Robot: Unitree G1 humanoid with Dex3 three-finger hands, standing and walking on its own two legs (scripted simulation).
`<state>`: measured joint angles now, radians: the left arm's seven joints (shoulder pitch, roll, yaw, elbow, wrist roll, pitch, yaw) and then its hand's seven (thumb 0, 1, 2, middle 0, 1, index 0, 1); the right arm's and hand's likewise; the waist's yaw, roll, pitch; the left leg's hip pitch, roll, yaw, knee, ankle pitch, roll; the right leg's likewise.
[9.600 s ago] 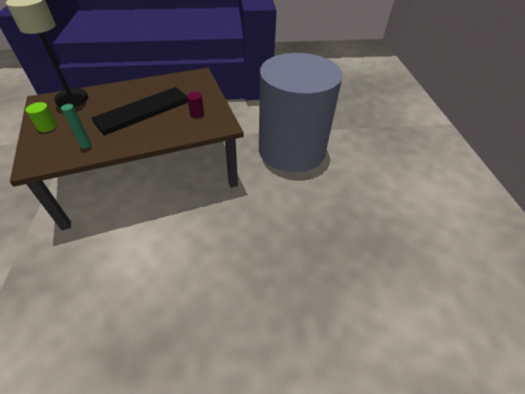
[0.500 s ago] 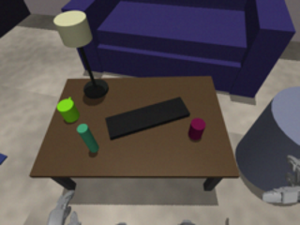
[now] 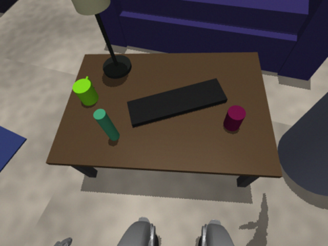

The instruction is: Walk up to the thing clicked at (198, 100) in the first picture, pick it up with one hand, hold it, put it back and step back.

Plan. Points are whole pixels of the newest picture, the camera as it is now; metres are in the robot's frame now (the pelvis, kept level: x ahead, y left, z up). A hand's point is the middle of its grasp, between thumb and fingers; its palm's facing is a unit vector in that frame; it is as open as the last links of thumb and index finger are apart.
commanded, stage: go down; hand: right
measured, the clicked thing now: (233, 118) +0.60 -0.20 -0.28
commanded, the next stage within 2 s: approach in 0.50 s
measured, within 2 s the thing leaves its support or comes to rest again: neither
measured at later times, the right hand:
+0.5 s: hand out of the picture +0.44 -0.38 +0.02, palm faces +0.21 +0.97 -0.08, open 17.2 cm
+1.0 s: hand (309, 119) +0.48 -0.35 -0.08, palm faces +0.16 +0.99 +0.01, open 17.5 cm
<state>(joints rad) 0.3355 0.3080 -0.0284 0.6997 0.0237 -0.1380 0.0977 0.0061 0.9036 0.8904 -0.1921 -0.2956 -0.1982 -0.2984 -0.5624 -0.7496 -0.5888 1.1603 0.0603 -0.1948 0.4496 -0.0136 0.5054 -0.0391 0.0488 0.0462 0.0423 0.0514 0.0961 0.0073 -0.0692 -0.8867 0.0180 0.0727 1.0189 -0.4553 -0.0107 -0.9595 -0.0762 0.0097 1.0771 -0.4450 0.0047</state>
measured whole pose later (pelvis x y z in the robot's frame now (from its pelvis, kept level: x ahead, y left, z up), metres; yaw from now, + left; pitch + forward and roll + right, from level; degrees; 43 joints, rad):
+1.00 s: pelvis -0.01 -0.01 -0.11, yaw +4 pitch +33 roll +7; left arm 0.26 0.34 -0.10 0.60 0.07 -0.08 -0.01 0.00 0.88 0.90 -0.18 -0.29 -0.18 -0.30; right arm -0.88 -0.87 -0.70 1.32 0.15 -0.54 0.53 -0.01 0.55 -0.04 0.05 0.04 0.05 0.05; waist 0.18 0.01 -0.15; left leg -1.46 0.01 0.08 1.48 -0.60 -0.03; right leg -1.55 -0.10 0.05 1.57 -0.61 -0.02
